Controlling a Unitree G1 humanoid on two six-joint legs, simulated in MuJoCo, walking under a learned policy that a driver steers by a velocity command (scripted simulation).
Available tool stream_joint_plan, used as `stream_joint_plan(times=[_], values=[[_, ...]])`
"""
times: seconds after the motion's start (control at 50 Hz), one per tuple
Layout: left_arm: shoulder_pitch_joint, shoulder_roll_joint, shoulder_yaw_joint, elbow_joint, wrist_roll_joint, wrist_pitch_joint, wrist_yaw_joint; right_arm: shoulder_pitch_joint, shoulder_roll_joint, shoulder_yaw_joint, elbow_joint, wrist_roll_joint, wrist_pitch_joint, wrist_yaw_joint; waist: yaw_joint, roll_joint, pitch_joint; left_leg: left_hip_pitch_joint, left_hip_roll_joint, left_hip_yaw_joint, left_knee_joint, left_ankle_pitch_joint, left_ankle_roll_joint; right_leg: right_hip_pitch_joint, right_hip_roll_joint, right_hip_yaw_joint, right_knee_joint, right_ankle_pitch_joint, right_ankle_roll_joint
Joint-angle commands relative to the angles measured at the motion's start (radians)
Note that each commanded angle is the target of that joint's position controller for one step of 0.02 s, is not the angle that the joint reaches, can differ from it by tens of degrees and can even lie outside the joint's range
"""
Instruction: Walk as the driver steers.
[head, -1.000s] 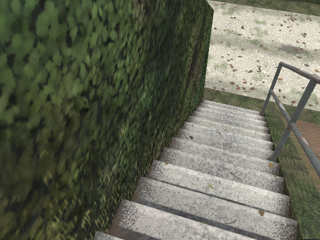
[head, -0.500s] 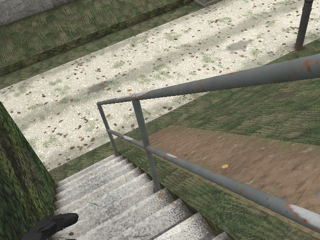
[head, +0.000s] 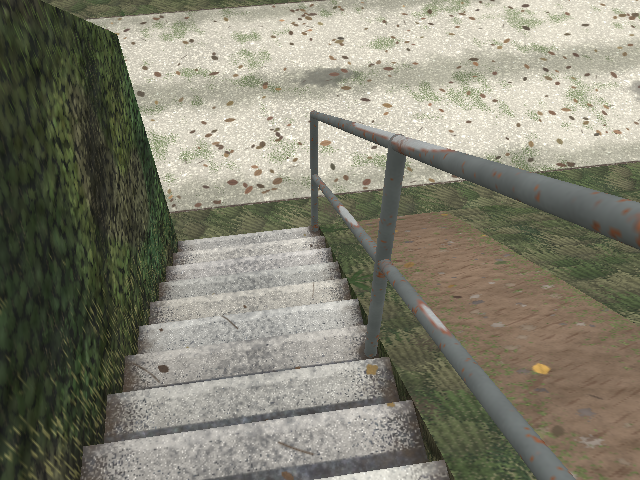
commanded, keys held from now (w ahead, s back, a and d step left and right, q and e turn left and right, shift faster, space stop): w+q+shift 0.06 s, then q+shift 0.58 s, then shift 0.04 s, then e+shift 0.32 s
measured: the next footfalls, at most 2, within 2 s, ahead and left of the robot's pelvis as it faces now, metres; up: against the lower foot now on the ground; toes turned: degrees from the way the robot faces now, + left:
left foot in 0.22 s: +0.18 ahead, +0.16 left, -0.19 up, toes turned +11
right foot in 0.64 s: +0.44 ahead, +0.03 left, -0.38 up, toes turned +48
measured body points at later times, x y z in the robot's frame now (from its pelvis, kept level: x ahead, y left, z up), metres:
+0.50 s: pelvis +0.23 +0.06 -0.18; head +0.24 +0.09 +0.27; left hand +0.28 +0.38 -0.26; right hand +0.40 -0.13 -0.31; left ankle +0.15 +0.15 -0.87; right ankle +0.47 -0.03 -0.82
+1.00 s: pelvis +0.35 +0.06 -0.32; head +0.41 +0.05 +0.12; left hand +0.18 +0.24 -0.44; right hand +0.62 +0.08 -0.42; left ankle +0.25 +0.16 -0.69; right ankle +0.41 +0.01 -1.06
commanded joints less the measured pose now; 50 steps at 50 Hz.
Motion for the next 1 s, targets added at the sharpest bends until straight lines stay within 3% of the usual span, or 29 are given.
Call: stream_joint_plan(times=[0.02,0.06,0.1,0.14,0.18,0.2,0.22,0.24,0.26,0.28,0.3,0.32,0.34,0.36,0.4,0.42,0.48,0.52,0.56,0.6,0.62,0.66,0.68,0.72,0.74,0.78,0.82,0.9,1.0], values=[[0.115,0.115,0.026,-0.007,0.008,-0.055,0.049,-0.192,-0.032,-0.01,-0.183,0.008,-0.066,0.042,0.022,-0.128,-0.041,-0.041,0.058,-0.107,-0.436,0.529,0.06,0.105,-0.253,0.199,-0.161,0.218,0.008],[0.01,0.053,0.001,-0.035,0.029,-0.091,0.023,-0.218,-0.041,-0.018,-0.177,0.055,-0.095,0.048,0.012,-0.129,-0.009,0.122,0.047,0.0,-0.454,0.593,0.052,-0.097,-0.252,0.117,-0.142,0.065,-0.027],[0.087,0.068,0.016,-0.004,0.018,-0.096,0.003,-0.216,-0.029,-0.013,-0.184,0.043,-0.08,0.051,0.049,-0.069,0.029,0.182,0.029,0.123,-0.593,0.469,0.075,-0.067,-0.254,0.083,-0.091,0.082,-0.029],[0.141,0.156,0.043,0.017,0.026,-0.068,-0.007,-0.141,-0.046,-0.038,-0.165,0.016,-0.069,0.076,0.034,-0.192,-0.017,0.237,0.005,0.167,-0.311,0.386,0.113,-0.022,-0.333,0.181,0.088,0.257,-0.043],[0.086,0.07,0.021,-0.022,-0.02,-0.026,-0.009,-0.135,-0.054,-0.038,-0.141,0.055,-0.072,0.08,0.055,-0.113,0.071,0.12,0.036,0.236,-0.824,0.195,0.132,0.095,-0.296,0.039,0.236,0.446,0.059],[0.129,0.104,0.037,0.024,-0.013,-0.024,0.005,-0.063,-0.038,-0.054,-0.086,0.032,-0.079,0.074,0.014,-0.089,0.03,0.446,-0.037,0.322,-0.891,0.241,0.141,0.009,-0.245,-0.003,0.38,0.648,0.045],[-0.013,0.188,0.062,-0.002,0.006,-0.048,0.004,0.241,-0.123,-0.098,-0.004,0.022,-0.077,0.078,-0.193,-0.165,-0.129,1.076,-0.044,0.286,-0.572,0.384,0.21,-0.381,-0.262,0.019,0.699,0.774,0.054],[-0.104,0.132,0.053,-0.061,0.0,-0.052,0.012,0.395,-0.236,-0.121,0.015,0.016,-0.082,0.079,-0.307,0.268,-0.07,1.168,0.077,0.114,-0.752,0.58,0.365,-0.696,-0.015,-0.044,1.329,-0.126,0.12],[-0.053,0.085,0.028,-0.168,0.009,-0.068,0.023,0.313,-0.296,-0.114,-0.011,0.008,-0.078,0.078,-0.17,0.372,-0.199,1.288,0.16,-0.214,-0.586,0.72,0.442,-0.931,-0.015,0.182,1.267,-0.202,0.126],[-0.062,0.107,0.025,-0.151,-0.002,-0.075,0.013,0.262,-0.224,-0.094,-0.048,0.02,-0.067,0.06,-0.161,0.2,-0.288,1.287,0.244,-0.279,-0.612,0.68,0.474,-0.936,-0.064,0.265,1.193,-0.189,0.121],[-0.054,0.103,0.032,-0.146,-0.021,-0.066,0.02,0.19,-0.183,-0.076,-0.053,0.007,-0.065,0.057,-0.1,-0.022,-0.27,1.136,0.253,-0.315,-0.626,0.629,0.454,-0.893,-0.082,0.267,1.167,-0.173,0.107],[-0.017,0.093,0.043,-0.166,-0.054,-0.069,0.04,0.083,-0.192,-0.072,-0.063,0.003,-0.086,0.053,0.012,-0.093,-0.211,0.878,0.309,-0.479,-0.682,0.213,0.467,-0.858,-0.09,0.37,0.837,0.082,0.1],[-0.038,0.081,0.03,-0.168,-0.033,-0.056,0.05,-0.023,-0.203,-0.073,-0.105,-0.011,-0.095,0.048,0.057,-0.004,-0.148,0.693,0.42,-0.657,-0.733,0.258,0.518,-0.836,-0.095,0.391,0.754,0.074,0.13],[-0.096,0.12,0.041,-0.168,-0.008,-0.038,0.055,-0.153,-0.108,-0.037,-0.144,-0.018,-0.088,0.011,0.091,-0.115,-0.057,0.436,0.313,-0.503,-0.683,0.243,0.45,-0.674,-0.072,0.376,0.452,0.292,0.187],[0.011,0.1,0.049,-0.106,0.052,-0.031,0.056,-0.147,-0.16,-0.037,-0.139,-0.025,-0.099,-0.032,0.114,-0.092,-0.187,0.332,0.158,-0.384,-0.581,0.481,0.354,-0.362,0.015,0.281,0.472,0.601,0.212],[-0.001,0.156,0.068,-0.107,0.037,-0.04,0.04,-0.05,-0.15,-0.041,-0.096,0.008,-0.115,-0.044,0.076,-0.026,-0.223,0.449,0.099,-0.352,-0.524,0.306,0.323,-0.436,0.021,0.347,0.366,0.792,0.195],[-0.224,0.061,0.033,-0.212,0.059,-0.033,0.007,0.031,-0.052,-0.011,-0.082,0.056,-0.083,-0.104,0.002,-0.018,-0.104,0.36,-0.042,-0.295,-0.465,-0.153,0.27,-0.308,0.092,0.35,-0.064,0.994,0.175],[-0.241,0.008,0.025,-0.254,0.057,-0.036,-0.028,-0.037,-0.052,-0.008,-0.107,0.032,-0.062,-0.109,0.022,0.033,-0.105,0.097,-0.136,-0.232,-0.458,-0.369,0.23,0.067,0.158,0.279,-0.247,1.089,0.147],[-0.125,0.062,0.052,-0.237,0.052,-0.016,-0.04,-0.156,-0.078,-0.006,-0.14,0.001,-0.048,-0.113,0.096,0.146,-0.119,0.051,-0.117,-0.317,-0.316,-0.275,0.213,0.236,0.135,0.356,-0.166,1.052,0.142],[0.006,0.076,0.065,-0.183,0.03,-0.01,-0.036,-0.197,0.016,0.023,-0.177,0.011,-0.038,-0.095,0.114,0.133,-0.035,0.16,-0.106,-0.369,-0.15,-0.142,0.183,0.255,0.009,0.416,-0.514,1.018,0.123],[0.128,0.072,0.076,-0.126,0.02,-0.021,-0.042,-0.217,0.037,0.03,-0.173,0.011,-0.041,-0.079,0.157,0.108,-0.054,0.14,-0.148,-0.31,0.022,-0.128,0.138,0.421,-0.048,0.405,-0.693,1.136,0.119],[0.361,0.05,0.083,-0.005,0.001,-0.017,-0.027,-0.048,0.093,0.044,-0.125,-0.033,-0.06,-0.031,0.142,-0.145,-0.082,-0.125,-0.215,-0.041,0.593,-0.846,0.034,0.786,-0.202,0.37,-0.728,1.62,0.112],[0.251,0.106,0.058,-0.02,0.032,-0.032,-0.044,0.08,0.135,0.049,-0.172,0.021,-0.064,0.005,0.004,-0.404,-0.169,-0.481,-0.255,-0.055,0.959,-1.091,0.013,1.021,-0.307,0.488,-0.244,2.183,-0.025],[0.295,0.14,0.045,0.027,0.066,-0.034,-0.043,0.026,0.069,0.028,-0.162,0.054,-0.088,-0.006,0.059,-0.298,-0.209,-0.547,-0.207,-0.012,1.322,-0.968,-0.068,0.842,-0.341,0.524,-0.307,2.003,-0.148],[0.188,0.213,0.037,0.025,0.085,-0.026,-0.025,-0.074,0.071,0.027,-0.223,0.075,-0.08,-0.015,0.021,-0.174,-0.23,-0.451,-0.166,-0.067,1.386,-0.827,-0.061,0.598,-0.424,0.735,-0.468,1.461,-0.243],[-0.02,0.052,-0.059,-0.005,0.048,0.015,-0.014,-0.165,0.08,0.04,-0.241,0.038,-0.015,-0.027,-0.07,0.131,-0.006,-0.301,-0.083,-0.122,1.218,-0.593,-0.056,0.116,-0.311,0.703,-0.568,0.803,-0.212],[-0.088,0.044,-0.083,-0.012,-0.015,0.039,-0.011,-0.096,0.155,0.055,-0.239,0.009,0.008,-0.026,-0.114,0.059,0.041,-0.221,-0.041,0.062,1.066,-0.485,-0.083,-0.063,-0.097,0.621,-0.581,0.504,-0.066],[0.108,0.146,-0.029,-0.019,-0.001,0.032,0.032,-0.304,0.148,0.066,-0.363,0.008,-0.033,-0.051,0.022,-0.104,-0.02,-0.352,0.01,0.139,1.082,-0.553,-0.107,0.196,-0.106,0.749,-0.567,0.743,-0.169],[0.292,0.149,0.009,-0.028,0.014,0.054,0.066,-0.447,0.182,0.093,-0.43,-0.018,-0.065,-0.053,0.123,-0.103,-0.133,-0.552,0.005,0.085,1.116,-0.694,-0.087,0.613,-0.159,0.822,-0.483,1.006,-0.277]])
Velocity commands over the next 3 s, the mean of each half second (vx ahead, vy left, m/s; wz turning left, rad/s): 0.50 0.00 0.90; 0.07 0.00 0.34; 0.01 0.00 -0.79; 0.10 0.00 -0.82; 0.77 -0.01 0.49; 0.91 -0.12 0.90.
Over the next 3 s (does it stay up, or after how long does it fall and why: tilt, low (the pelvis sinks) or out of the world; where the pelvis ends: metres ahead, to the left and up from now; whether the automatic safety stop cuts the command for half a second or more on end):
stays up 0.99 0.37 -0.70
